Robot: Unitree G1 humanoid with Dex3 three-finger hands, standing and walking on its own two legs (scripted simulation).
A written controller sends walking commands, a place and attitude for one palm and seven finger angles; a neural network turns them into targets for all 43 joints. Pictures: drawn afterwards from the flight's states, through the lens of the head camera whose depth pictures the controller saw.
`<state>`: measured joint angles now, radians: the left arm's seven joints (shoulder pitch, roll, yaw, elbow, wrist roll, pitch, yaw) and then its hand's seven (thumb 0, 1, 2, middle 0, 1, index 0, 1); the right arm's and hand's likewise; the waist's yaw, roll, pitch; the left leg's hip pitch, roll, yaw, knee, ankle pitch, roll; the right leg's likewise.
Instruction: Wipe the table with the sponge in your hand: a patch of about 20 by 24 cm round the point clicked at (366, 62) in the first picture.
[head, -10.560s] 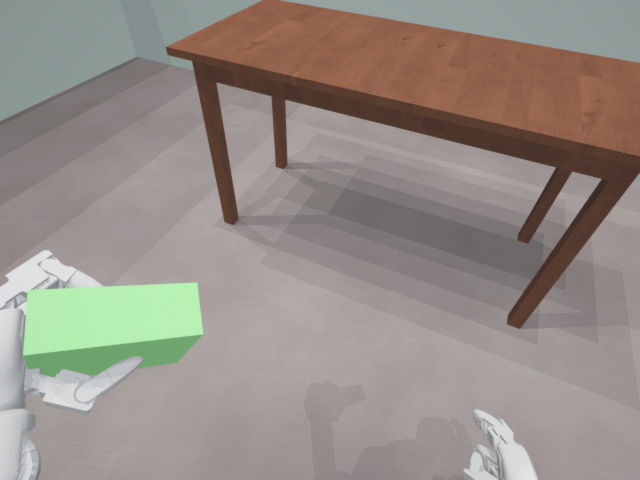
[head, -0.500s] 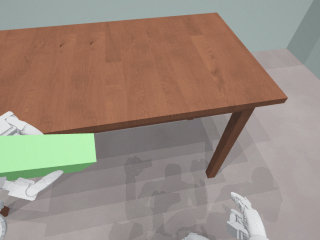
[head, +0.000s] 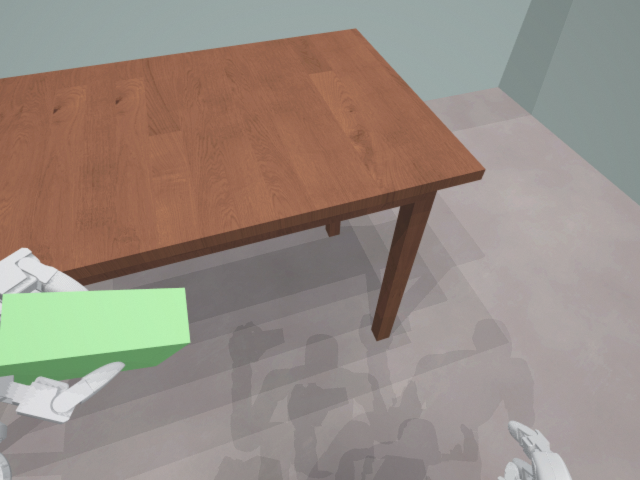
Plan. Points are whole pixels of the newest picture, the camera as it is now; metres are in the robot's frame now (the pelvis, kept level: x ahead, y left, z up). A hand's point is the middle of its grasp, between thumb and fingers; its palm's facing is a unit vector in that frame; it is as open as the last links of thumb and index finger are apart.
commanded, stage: take the last steps up to it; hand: left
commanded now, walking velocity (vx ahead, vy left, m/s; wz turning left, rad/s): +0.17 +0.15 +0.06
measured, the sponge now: (122, 334) +0.23 +0.20 +0.14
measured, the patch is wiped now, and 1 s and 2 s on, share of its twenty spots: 0.00 0.00 0.00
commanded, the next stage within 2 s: come to a stop and stand still in 0.86 s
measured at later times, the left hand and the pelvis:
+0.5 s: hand (3, 344) +0.21 +0.28 +0.16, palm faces +0.39 -0.79 -0.48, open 9.5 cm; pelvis +0.00 +0.04 +0.00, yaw +2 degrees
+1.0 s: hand out of the picture +0.28 +0.33 +0.16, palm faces +0.36 -0.78 -0.51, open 9.5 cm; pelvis +0.06 +0.10 +0.00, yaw +0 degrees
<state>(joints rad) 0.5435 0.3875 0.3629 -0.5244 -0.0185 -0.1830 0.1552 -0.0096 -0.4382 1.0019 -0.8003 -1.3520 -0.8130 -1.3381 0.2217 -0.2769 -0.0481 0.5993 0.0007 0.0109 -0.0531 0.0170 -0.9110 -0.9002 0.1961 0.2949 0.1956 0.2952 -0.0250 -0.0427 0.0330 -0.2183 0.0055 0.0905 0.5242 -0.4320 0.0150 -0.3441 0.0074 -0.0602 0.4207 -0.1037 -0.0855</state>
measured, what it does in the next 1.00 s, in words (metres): steps to the left: left foot, then left foot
